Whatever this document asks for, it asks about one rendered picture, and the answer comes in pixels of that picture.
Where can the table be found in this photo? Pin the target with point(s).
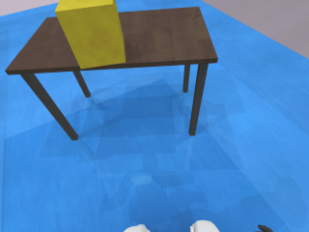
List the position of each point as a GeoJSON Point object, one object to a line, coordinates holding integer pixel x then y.
{"type": "Point", "coordinates": [152, 38]}

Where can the carton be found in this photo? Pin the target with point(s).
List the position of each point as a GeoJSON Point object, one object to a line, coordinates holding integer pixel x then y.
{"type": "Point", "coordinates": [93, 30]}

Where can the robot right thigh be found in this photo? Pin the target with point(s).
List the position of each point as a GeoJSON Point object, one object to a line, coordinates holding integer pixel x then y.
{"type": "Point", "coordinates": [203, 226]}

